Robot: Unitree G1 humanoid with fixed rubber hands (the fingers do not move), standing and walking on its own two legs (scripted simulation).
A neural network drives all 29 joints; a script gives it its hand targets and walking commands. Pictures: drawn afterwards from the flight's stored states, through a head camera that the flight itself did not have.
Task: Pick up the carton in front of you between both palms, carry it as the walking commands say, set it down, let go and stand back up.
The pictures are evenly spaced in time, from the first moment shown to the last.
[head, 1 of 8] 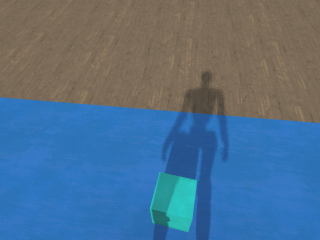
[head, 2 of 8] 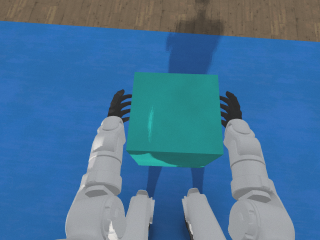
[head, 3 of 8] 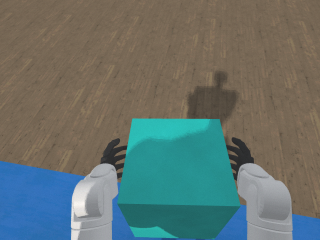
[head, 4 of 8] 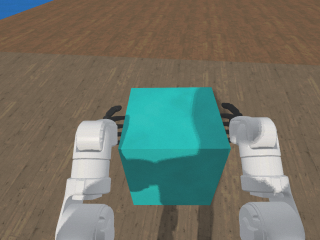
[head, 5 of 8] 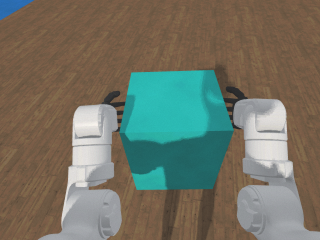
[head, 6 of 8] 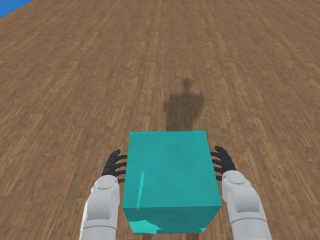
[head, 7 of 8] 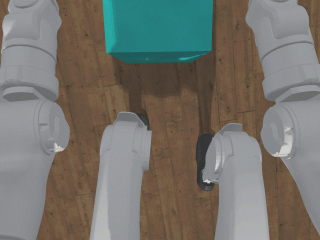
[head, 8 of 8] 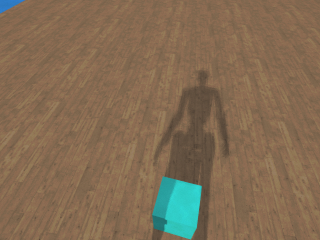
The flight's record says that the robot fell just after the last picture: no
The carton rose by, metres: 1.12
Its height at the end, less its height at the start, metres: +0.39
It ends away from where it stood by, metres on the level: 5.96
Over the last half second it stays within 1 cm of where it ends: yes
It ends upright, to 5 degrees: yes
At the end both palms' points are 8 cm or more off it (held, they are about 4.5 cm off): yes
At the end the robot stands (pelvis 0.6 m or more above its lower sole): yes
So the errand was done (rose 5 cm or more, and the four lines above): yes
